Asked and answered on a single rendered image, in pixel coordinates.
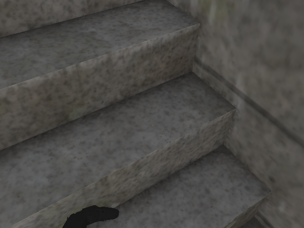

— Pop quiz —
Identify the left robot hand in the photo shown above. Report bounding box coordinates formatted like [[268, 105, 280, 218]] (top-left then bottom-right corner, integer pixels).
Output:
[[63, 205, 120, 228]]

